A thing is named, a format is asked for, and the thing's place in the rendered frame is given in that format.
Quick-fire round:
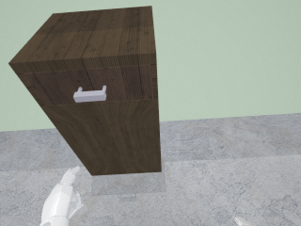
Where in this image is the robot left hand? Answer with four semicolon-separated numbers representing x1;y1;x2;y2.
41;166;84;222

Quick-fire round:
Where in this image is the left robot forearm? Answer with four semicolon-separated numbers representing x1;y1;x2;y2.
40;216;70;226

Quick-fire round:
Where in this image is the robot right hand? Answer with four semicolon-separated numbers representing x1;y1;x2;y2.
234;216;253;226

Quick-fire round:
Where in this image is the handle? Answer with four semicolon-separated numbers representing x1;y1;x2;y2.
73;86;106;103

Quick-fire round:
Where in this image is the drawer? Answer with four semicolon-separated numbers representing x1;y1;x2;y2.
24;64;152;105

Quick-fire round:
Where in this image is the cabinet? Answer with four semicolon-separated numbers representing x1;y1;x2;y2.
8;6;162;176

